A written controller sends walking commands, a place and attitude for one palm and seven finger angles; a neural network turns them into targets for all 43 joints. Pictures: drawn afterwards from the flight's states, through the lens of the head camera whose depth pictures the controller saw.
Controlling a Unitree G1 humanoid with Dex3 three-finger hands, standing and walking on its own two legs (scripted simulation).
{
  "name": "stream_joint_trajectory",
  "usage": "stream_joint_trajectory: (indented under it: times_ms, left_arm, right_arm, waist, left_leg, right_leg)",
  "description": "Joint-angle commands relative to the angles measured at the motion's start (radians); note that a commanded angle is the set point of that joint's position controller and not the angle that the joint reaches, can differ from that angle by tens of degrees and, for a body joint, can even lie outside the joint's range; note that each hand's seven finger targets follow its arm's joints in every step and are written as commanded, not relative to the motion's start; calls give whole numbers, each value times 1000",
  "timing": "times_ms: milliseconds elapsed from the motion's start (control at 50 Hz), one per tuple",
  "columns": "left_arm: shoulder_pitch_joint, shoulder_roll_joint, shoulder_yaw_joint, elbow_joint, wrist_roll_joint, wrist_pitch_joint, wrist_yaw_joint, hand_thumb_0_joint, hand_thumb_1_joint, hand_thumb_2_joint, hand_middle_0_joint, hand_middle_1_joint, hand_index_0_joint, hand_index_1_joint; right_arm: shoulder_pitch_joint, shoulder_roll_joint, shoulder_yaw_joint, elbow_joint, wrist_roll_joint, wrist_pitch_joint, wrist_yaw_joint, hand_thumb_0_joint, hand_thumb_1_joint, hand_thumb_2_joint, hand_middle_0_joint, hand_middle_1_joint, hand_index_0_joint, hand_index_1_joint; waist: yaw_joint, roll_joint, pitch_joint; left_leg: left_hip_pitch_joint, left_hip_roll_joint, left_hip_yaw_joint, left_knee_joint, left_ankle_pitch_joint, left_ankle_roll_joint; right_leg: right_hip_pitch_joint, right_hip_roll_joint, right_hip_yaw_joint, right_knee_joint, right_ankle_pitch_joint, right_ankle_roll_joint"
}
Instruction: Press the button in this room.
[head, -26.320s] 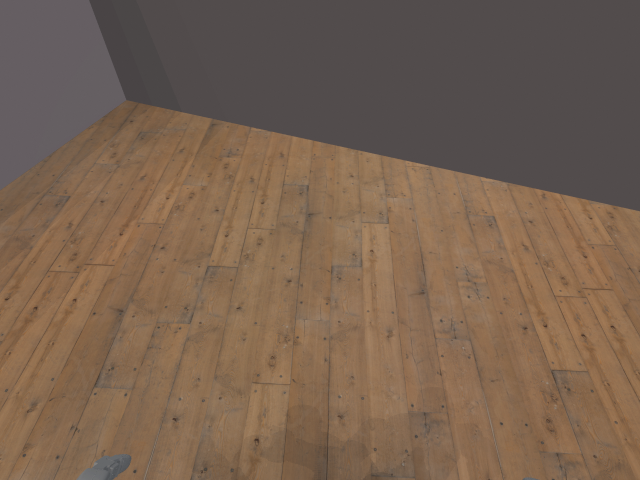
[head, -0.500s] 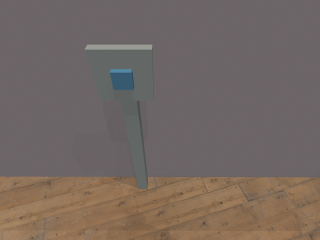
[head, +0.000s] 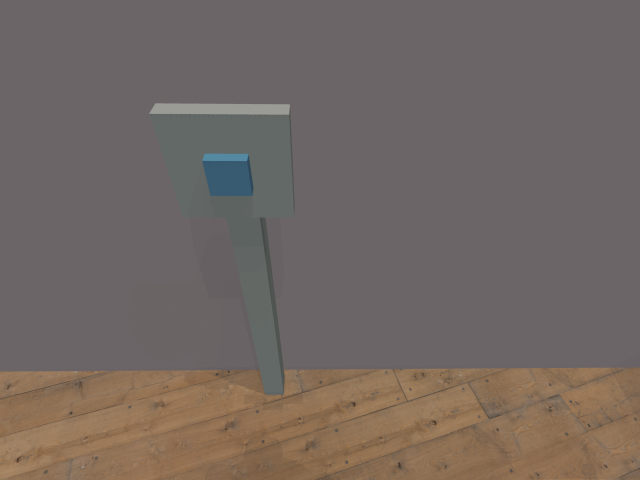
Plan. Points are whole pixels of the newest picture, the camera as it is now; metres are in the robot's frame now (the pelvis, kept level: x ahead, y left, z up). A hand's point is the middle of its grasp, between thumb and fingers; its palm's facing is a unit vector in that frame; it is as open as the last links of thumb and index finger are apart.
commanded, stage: come to a stop and stand still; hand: left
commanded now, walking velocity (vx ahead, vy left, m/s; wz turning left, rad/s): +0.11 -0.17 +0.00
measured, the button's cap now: (229, 173) +0.50 +0.17 +0.13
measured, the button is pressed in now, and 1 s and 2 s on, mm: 0 0 0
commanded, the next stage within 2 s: look again from close up in 1.10 s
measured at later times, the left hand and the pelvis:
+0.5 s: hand out of the picture +0.02 +0.16 -0.17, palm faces +0.09 -0.98 -0.16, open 7.3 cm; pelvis +0.04 +0.01 +0.01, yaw +1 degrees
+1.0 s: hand out of the picture +0.02 +0.18 -0.17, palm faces +0.04 -0.98 -0.20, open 7.4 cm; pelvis +0.02 +0.01 +0.00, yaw +1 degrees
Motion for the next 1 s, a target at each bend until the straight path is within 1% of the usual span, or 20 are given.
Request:
stream_joint_trajectory:
  times_ms: [0,40,60,80,100,140,160,200,240,260,300,400,700,720,740,760,780,860,900,980]
  left_arm:
    - [106,78,29,-36,4,-25,-1,0,900,900,-200,-300,-200,-300]
    - [191,143,47,-6,2,-34,8,0,900,900,-200,-300,-200,-300]
    - [215,147,49,-2,0,-35,15,0,900,900,-200,-300,-200,-300]
    - [192,129,47,-13,2,-37,23,0,900,900,-200,-300,-200,-300]
    - [149,111,39,-22,1,-39,30,0,900,900,-200,-300,-200,-300]
    - [48,105,28,-44,1,-43,39,0,900,900,-200,-300,-200,-300]
    - [14,101,25,-53,-1,-44,41,0,900,900,-200,-300,-200,-300]
    - [-22,96,18,-55,-16,-41,39,0,900,900,-200,-300,-200,-300]
    - [22,32,1,-49,-25,-35,32,0,900,900,-200,-300,-200,-300]
    - [32,26,-2,-44,-18,-34,32,0,900,900,-200,-300,-200,-300]
    - [33,35,-8,-16,-14,-35,35,0,900,900,-200,-300,-200,-300]
    - [54,38,-18,7,-14,-43,41,0,900,900,-200,-300,-200,-300]
    - [31,59,-24,10,-17,-40,44,0,900,900,-200,-300,-200,-300]
    - [48,113,-38,29,-3,-64,76,0,900,900,-200,-300,-200,-300]
    - [26,120,-31,-9,-14,-69,68,0,900,900,-200,-300,-200,-300]
    - [-11,123,-32,-16,-15,-72,55,0,900,900,-200,-300,-200,-300]
    - [-14,120,-36,-24,-17,-72,47,0,900,900,-200,-300,-200,-300]
    - [-16,93,-44,-20,-17,-64,35,0,900,900,-200,-300,-200,-300]
    - [-21,81,-48,-13,-18,-59,33,0,900,900,-200,-300,-200,-300]
    - [-18,75,-48,-8,-17,-51,32,0,900,900,-200,-300,-200,-300]
  right_arm:
    - [42,-119,-30,-38,0,-20,-19,0,-900,-900,200,300,200,300]
    - [52,-64,-18,-45,8,-25,-16,0,-900,-900,200,300,200,300]
    - [9,-60,-15,-62,10,-18,-17,0,-900,-900,200,300,200,300]
    - [-23,-57,-13,-76,12,-20,-15,0,-900,-900,200,300,200,300]
    - [-45,-45,-12,-76,15,-20,-12,0,-900,-900,200,300,200,300]
    - [-17,-6,-4,-56,24,-17,-2,0,-900,-900,200,300,200,300]
    - [14,5,-3,-38,26,-16,2,0,-900,-900,200,300,200,300]
    - [77,-8,-3,-3,24,-20,2,0,-900,-900,200,300,200,300]
    - [21,-83,-12,-23,13,-31,-5,0,-900,-900,200,300,200,300]
    - [-16,-99,-15,-41,14,-29,-4,0,-900,-900,200,300,200,300]
    - [-54,-80,-8,-33,18,-34,-8,0,-900,-900,200,300,200,300]
    - [-30,-80,-2,-17,17,-38,-11,0,-900,-900,200,300,200,300]
    - [-33,-91,12,11,15,-28,1,0,-900,-900,200,300,200,300]
    - [-100,-148,12,-66,26,-40,18,0,-900,-900,200,300,200,300]
    - [-39,-117,13,-82,16,-31,19,0,-900,-900,200,300,200,300]
    - [-62,-96,18,-66,8,-35,25,0,-900,-900,200,300,200,300]
    - [-37,-98,23,-68,7,-37,26,0,-900,-900,200,300,200,300]
    - [-18,-105,28,-76,8,-45,21,0,-900,-900,200,300,200,300]
    - [-15,-107,29,-73,10,-43,19,0,-900,-900,200,300,200,300]
    - [-8,-103,32,-60,11,-41,18,0,-900,-900,200,300,200,300]
  waist:
    - [31,-38,163]
    - [48,-227,61]
    - [65,-266,66]
    - [64,-205,66]
    - [48,-113,74]
    - [-4,-35,32]
    - [-21,-4,12]
    - [-46,-17,10]
    - [-1,111,41]
    - [14,75,57]
    - [17,110,90]
    - [5,6,36]
    - [8,-26,94]
    - [24,-131,157]
    - [-13,-36,65]
    - [0,59,99]
    - [-5,66,71]
    - [1,23,28]
    - [0,-29,63]
    - [7,-25,130]
  left_leg:
    - [-318,98,-68,-45,100,81]
    - [-418,-12,76,236,-32,43]
    - [-457,-8,59,391,-179,38]
    - [-474,13,6,475,-174,38]
    - [-453,29,-14,479,-154,34]
    - [-326,41,-19,298,-99,27]
    - [-249,31,0,175,-7,24]
    - [-88,22,-3,-39,250,20]
    - [-153,151,-146,-138,370,70]
    - [-222,172,-154,-144,357,89]
    - [-201,126,-95,-135,517,72]
    - [-92,101,-57,-122,600,56]
    - [-117,83,-54,-188,422,54]
    - [-213,99,-44,7,617,34]
    - [-179,61,-53,-42,309,36]
    - [-196,48,-52,-83,246,39]
    - [-207,58,-69,-99,216,46]
    - [-197,78,-89,-107,284,71]
    - [-203,76,-82,-118,264,74]
    - [-237,75,-84,-156,211,75]
  right_leg:
    - [120,-73,107,-64,103,-46]
    - [274,-221,295,-186,188,-131]
    - [264,-280,371,-258,234,-189]
    - [244,-302,383,-261,353,-228]
    - [200,-310,334,-247,462,-237]
    - [126,-279,221,-218,486,-202]
    - [102,-247,178,-203,430,-173]
    - [9,-169,109,-145,245,-91]
    - [13,-77,70,-134,114,-7]
    - [77,-71,62,-159,98,8]
    - [116,-80,65,-139,215,8]
    - [142,-101,70,-160,307,1]
    - [150,-110,86,-200,227,-1]
    - [58,-134,120,-138,511,13]
    - [105,-161,128,-127,319,-16]
    - [76,-149,125,-128,233,-23]
    - [68,-123,114,-131,74,-29]
    - [96,-93,87,-103,69,-23]
    - [76,-91,88,-108,65,-18]
    - [55,-86,89,-119,39,-14]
